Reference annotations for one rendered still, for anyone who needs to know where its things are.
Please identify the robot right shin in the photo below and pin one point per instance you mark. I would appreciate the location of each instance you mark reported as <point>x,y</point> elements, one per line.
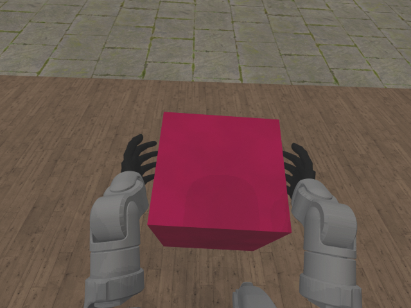
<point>246,284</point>

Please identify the right robot hand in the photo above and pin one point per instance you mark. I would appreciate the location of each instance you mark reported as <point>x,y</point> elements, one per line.
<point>303,169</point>

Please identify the right robot thigh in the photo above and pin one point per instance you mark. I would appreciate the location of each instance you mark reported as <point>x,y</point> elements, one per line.
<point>251,297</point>

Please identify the right robot forearm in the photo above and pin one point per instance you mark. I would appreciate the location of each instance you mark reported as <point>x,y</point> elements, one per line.
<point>329,277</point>

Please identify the left robot forearm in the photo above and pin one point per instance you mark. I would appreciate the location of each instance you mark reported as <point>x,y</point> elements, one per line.
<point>115,273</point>

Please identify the carton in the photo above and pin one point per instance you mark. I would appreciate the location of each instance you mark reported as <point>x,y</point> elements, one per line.
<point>219,183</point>

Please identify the left robot hand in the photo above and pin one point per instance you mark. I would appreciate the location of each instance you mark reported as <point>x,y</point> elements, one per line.
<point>132,161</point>

